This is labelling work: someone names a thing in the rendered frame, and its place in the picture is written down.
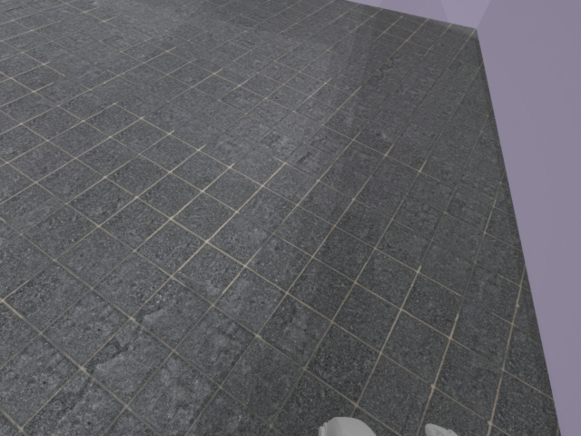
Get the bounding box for robot right thigh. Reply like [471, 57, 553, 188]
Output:
[319, 417, 377, 436]

